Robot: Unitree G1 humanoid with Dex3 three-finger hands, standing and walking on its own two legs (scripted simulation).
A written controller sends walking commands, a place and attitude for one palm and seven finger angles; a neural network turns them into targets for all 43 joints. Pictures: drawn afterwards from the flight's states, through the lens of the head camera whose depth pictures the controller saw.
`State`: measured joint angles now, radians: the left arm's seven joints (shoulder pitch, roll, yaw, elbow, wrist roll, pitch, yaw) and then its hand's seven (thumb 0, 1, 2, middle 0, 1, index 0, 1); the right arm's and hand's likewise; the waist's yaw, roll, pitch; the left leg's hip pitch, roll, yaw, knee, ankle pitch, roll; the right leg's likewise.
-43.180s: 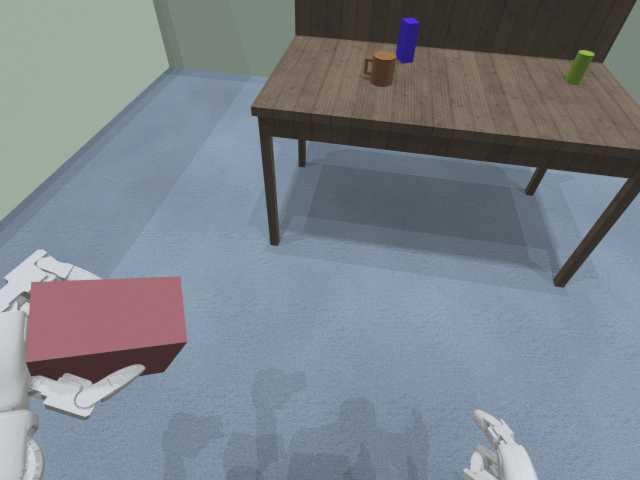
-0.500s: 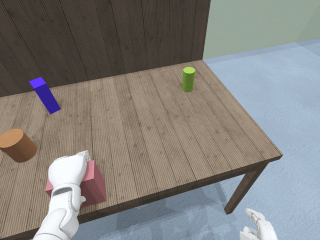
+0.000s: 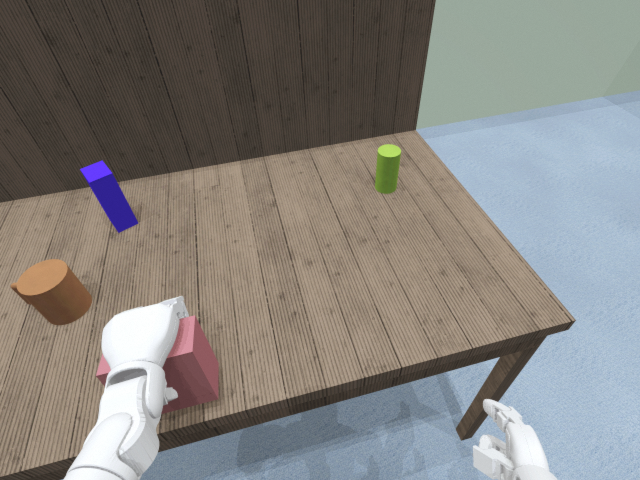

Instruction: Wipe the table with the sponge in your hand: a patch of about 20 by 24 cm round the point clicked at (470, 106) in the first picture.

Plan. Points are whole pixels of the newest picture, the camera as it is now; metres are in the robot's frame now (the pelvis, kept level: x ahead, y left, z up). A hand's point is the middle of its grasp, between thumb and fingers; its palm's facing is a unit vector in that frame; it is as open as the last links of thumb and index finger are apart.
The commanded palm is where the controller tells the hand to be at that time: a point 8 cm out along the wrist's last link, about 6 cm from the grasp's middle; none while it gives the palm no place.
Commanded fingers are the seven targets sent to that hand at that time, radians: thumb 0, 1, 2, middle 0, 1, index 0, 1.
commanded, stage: lift the sponge slowly off the table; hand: left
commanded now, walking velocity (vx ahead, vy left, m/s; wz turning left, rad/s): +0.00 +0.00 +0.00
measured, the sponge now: (169, 376) +0.25 +0.26 -0.05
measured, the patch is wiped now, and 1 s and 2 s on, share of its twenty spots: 1.00 1.00 1.00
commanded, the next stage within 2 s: bring the sponge back beside the body in 1.06 s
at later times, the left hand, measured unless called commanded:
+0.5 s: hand (159, 340) +0.26 +0.25 +0.03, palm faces -0.04 -0.12 -0.99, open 10.4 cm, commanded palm +0.24 +0.26 +0.10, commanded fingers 0.00 0.10 1.30 -1.20 -1.60 -1.20 -1.60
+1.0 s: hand (145, 320) +0.27 +0.27 +0.06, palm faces -0.02 -0.12 -0.99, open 10.4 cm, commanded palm +0.25 +0.26 +0.13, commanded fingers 0.00 0.10 1.30 -1.20 -1.60 -1.20 -1.60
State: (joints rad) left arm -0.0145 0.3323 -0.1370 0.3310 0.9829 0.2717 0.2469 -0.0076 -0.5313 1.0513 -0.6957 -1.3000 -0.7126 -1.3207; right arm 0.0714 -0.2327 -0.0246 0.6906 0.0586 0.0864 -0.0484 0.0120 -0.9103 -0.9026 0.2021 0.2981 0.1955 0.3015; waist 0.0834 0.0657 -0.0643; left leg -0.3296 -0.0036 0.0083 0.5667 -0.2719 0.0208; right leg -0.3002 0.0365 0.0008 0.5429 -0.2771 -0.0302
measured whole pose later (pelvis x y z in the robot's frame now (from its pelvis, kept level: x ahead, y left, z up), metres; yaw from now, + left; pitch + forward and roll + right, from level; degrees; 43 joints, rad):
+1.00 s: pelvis +0.01 +0.00 +0.01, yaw +0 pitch -2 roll +0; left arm -0.03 0.40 -0.14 0.12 0.94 0.35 0.08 -0.01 -0.53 1.05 -0.70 -1.30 -0.71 -1.32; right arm 0.01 -0.25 0.01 0.70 0.06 0.09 -0.05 0.01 -0.91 -0.90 0.20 0.30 0.20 0.30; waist 0.11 0.09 -0.01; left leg -0.15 0.00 0.00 0.41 -0.22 0.02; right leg -0.12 0.04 0.00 0.38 -0.22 -0.03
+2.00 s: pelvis +0.00 +0.00 +0.01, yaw +0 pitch -5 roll +0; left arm 0.19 0.47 -0.07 -0.19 0.90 0.35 0.00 -0.01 -0.53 1.05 -0.70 -1.30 -0.71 -1.32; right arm -0.01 -0.26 0.03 0.68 0.04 0.09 -0.04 0.01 -0.91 -0.90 0.20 0.30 0.20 0.30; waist 0.13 0.11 0.01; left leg -0.10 0.00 0.00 0.39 -0.20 0.02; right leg -0.07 0.04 0.01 0.35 -0.20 -0.03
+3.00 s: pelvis -0.02 +0.00 +0.01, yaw +1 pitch -2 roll -1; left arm 0.38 0.43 0.24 -0.40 0.05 0.06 0.03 -0.01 -0.53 1.05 -0.70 -1.30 -0.71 -1.32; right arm 0.10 -0.23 0.06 0.51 0.03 0.01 -0.06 0.01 -0.91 -0.90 0.20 0.30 0.20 0.30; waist 0.08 0.05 0.02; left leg -0.24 0.00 -0.02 0.51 -0.23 0.02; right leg -0.18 0.05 -0.01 0.43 -0.21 -0.03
